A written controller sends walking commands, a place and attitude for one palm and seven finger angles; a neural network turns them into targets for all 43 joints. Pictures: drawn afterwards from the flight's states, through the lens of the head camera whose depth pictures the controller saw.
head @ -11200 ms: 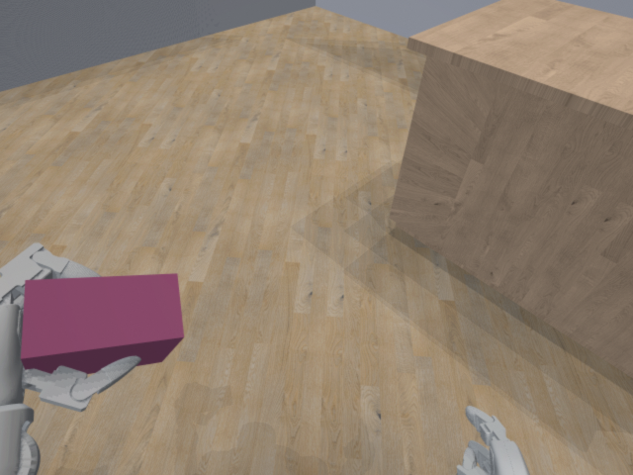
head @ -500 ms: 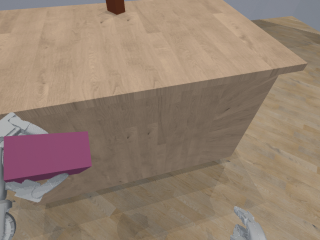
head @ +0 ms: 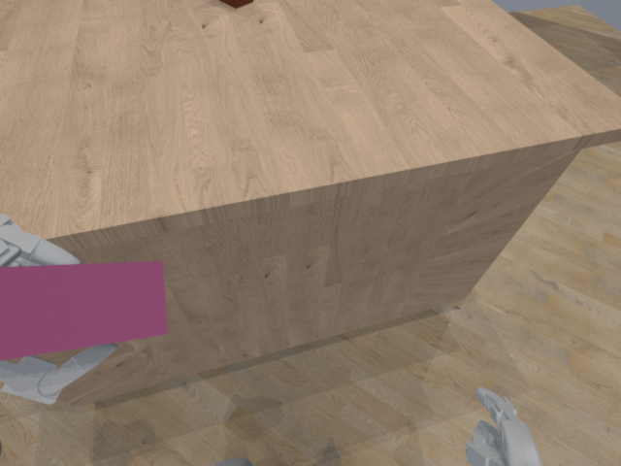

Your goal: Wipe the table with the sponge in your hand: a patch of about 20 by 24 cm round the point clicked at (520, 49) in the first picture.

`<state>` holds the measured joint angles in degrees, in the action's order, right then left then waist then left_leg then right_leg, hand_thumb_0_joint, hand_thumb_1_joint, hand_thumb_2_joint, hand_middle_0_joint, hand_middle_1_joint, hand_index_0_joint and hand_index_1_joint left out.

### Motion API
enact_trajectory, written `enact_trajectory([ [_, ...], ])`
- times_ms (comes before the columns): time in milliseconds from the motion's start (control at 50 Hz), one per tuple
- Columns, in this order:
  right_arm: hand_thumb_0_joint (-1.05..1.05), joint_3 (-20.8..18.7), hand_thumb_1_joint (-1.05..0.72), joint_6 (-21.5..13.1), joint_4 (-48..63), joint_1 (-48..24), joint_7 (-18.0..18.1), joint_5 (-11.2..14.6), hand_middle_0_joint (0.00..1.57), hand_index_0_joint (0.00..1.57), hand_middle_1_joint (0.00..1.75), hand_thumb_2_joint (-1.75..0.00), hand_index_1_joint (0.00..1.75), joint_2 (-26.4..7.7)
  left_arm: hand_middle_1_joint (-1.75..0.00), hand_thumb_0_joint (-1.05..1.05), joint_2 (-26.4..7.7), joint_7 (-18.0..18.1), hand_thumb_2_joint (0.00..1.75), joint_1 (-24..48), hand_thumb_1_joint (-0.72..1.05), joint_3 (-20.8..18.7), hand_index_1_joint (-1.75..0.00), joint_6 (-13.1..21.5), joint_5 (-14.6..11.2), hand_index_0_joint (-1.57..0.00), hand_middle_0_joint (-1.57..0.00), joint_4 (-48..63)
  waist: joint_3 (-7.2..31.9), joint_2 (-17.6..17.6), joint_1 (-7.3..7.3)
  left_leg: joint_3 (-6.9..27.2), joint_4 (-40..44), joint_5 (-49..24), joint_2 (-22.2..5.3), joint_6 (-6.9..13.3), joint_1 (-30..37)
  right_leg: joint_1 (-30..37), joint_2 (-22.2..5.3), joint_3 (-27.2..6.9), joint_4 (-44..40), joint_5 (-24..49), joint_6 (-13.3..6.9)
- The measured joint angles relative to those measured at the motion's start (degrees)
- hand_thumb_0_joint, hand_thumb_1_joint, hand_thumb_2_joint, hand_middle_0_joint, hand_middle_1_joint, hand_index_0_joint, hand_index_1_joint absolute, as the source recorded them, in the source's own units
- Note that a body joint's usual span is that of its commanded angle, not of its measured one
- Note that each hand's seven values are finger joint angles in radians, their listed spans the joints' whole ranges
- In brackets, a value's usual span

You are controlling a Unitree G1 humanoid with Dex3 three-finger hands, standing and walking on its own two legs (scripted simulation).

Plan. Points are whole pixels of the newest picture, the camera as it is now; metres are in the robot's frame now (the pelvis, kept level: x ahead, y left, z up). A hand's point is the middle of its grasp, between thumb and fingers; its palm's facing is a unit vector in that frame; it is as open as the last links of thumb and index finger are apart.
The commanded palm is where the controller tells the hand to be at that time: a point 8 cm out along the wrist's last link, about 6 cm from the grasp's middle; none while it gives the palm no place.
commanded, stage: come to a stop and stand still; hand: left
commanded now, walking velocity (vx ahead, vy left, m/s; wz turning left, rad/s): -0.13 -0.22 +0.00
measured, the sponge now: (101, 308) +0.23 +0.21 +0.16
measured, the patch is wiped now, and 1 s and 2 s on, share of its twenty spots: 0.00 0.00 0.00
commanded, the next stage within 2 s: look again from close up in 1.24 s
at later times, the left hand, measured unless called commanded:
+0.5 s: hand (56, 329) +0.20 +0.22 +0.18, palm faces +0.36 -0.82 -0.44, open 10.2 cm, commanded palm +0.14 +0.27 +0.19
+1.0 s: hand (25, 378) +0.16 +0.23 +0.17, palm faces +0.36 -0.84 -0.40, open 10.2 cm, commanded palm +0.11 +0.27 +0.19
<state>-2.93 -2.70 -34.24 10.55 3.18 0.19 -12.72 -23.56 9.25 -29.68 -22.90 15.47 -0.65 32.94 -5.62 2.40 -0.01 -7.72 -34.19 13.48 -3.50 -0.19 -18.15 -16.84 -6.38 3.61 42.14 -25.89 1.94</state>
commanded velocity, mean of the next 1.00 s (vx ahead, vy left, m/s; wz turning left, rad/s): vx -0.02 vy -0.02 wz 0.00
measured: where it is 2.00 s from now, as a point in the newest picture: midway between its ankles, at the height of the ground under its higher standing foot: outside the picture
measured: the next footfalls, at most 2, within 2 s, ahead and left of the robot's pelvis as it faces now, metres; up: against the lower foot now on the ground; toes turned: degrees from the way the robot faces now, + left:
right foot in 0.20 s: +0.06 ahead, -0.08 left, +0.00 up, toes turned -7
left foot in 0.50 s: +0.03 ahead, +0.12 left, +0.00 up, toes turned +1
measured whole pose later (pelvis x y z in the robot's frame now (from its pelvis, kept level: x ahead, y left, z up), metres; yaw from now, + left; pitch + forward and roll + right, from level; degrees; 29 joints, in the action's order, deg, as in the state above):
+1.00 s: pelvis -0.06 +0.00 +0.01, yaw -2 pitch -3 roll +0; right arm 2.2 -2.0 -35.0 13.4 3.3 -0.5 -10.9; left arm -20.6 9.0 -28.0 -18.4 9.9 -1.0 28.0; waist -2.6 0.0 0.1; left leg -3.7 -30.4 13.0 -2.2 0.2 -14.7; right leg -16.6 1.6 7.5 27.6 -10.8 -3.6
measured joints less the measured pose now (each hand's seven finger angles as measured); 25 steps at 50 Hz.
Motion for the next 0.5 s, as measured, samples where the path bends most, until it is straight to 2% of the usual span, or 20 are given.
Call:
enact_trajectory([
  [40,0.01,0.3,-0.91,-0.4,-0.1,-0.3,0.0,-0.1,0.2,0.2,0.3,-0.9,0.3,1.2,-1.35,-0.01,-0.2,-0.2,1.0,1.4,-0.5,-0.4,-1.35,-0.7,-0.2,-0.74,-0.73,-2.0,0.2,-0.1,0.22,-0.3,-0.4,2.3,-0.2,0.1,0.2,-2.2,1.8,-0.8,6.0,-3.3,-0.2],
  [80,0.01,1.3,-0.91,-0.9,0.2,-0.5,-0.5,0.0,0.2,0.2,0.3,-0.9,0.3,2.4,-1.35,-0.01,0.2,-0.1,1.0,2.5,-0.5,-0.3,-1.35,-2.1,-0.3,-0.74,-0.73,-3.0,0.1,-0.5,0.15,-0.1,0.6,2.2,-0.6,-0.2,0.9,-2.9,3.5,0.0,6.7,-2.3,-0.3],
  [180,0.01,4.3,-0.91,-2.4,2.2,-0.6,-2.2,-0.2,0.2,0.2,0.3,-0.9,0.3,5.0,-1.35,-0.01,1.4,-0.4,1.0,1.6,-0.5,1.1,-1.35,-4.3,-1.0,-0.74,-0.73,-0.6,-0.6,-1.3,0.15,-0.6,2.2,1.4,-1.6,-0.9,2.2,-0.4,6.3,3.1,-4.9,4.0,-0.7],
  [200,0.01,4.7,-0.91,-2.4,2.6,-0.6,-2.4,-0.2,0.2,0.2,0.3,-0.9,0.3,5.2,-1.35,-0.01,1.2,-0.6,1.0,1.2,-0.5,1.3,-1.35,-4.3,-1.0,-0.74,-0.73,-0.2,-0.7,-1.5,0.08,-0.7,1.7,1.6,-1.8,-1.2,2.0,0.6,6.6,3.4,-8.0,7.2,-1.1],
  [260,0.01,5.3,-0.91,-1.6,2.6,-1.0,-2.3,0.1,0.2,0.2,0.3,-0.9,0.3,5.0,-1.35,-0.01,1.3,-1.3,1.0,0.6,-0.5,1.9,-1.35,-4.4,-1.2,-0.74,-0.73,-0.3,-0.9,-4.1,-0.61,0.7,-0.6,2.2,-3.3,-1.9,1.1,1.7,8.4,4.6,-10.3,10.4,-6.0],
  [300,0.01,5.2,-0.91,-0.9,2.0,-1.2,-2.2,0.2,0.21,0.21,0.3,-0.9,0.3,4.6,-1.35,-0.01,1.4,-1.4,1.0,0.2,-0.5,2.1,-1.35,-4.6,-1.7,-0.74,-0.73,-0.9,-0.4,-4.1,-0.76,2.8,-5.6,7.2,-1.8,-2.1,-0.6,1.2,8.1,4.4,-10.1,10.0,-7.3],
  [340,0.01,5.1,-0.91,0.0,1.1,-1.3,-1.9,0.2,0.21,0.21,0.3,-0.9,0.3,3.9,-1.35,-0.01,1.7,-1.2,1.0,-0.1,-0.5,2.1,-1.35,-5.0,-1.8,-0.74,-0.73,-1.6,0.0,-3.6,-0.88,4.2,-10.4,11.3,0.1,-2.1,-1.7,1.1,7.5,3.9,-10.5,10.4,-7.5],
  [380,0.01,4.9,-0.91,0.8,0.5,-1.3,-1.3,0.1,0.21,0.2,0.3,-0.9,0.3,3.1,-1.35,-0.01,1.9,-0.8,1.0,-0.6,-0.5,1.9,-1.35,-5.2,-1.6,-0.74,-0.73,-2.1,0.5,-2.8,-1.12,4.3,-11.4,12.3,1.2,-2.1,-1.6,1.1,7.0,3.6,-11.5,11.2,-7.4],
  [440,0.01,4.4,-0.91,1.5,0.2,-0.6,-0.5,-0.2,0.2,0.2,0.3,-0.9,0.3,1.8,-1.35,-0.01,2.0,-0.3,1.0,-1.0,-0.5,1.8,-1.34,-5.3,-1.3,-0.74,-0.73,-2.3,1.2,-2.0,-1.29,3.8,-6.8,10.0,1.8,-1.7,0.3,1.2,6.6,3.8,-12.6,12.3,-7.1],
  [500,0.01,3.4,-0.91,1.6,0.7,0.8,0.2,-0.3,0.2,0.2,0.3,-0.9,0.3,0.1,-1.35,-0.01,2.4,-0.1,1.0,-0.6,-0.5,2.6,-1.34,-5.3,-1.0,-0.74,-0.73,-1.7,2.0,-2.6,-1.1,3.7,2.9,3.6,1.1,-0.9,4.3,0.9,7.3,4.9,-12.1,12.4,-6.8],
])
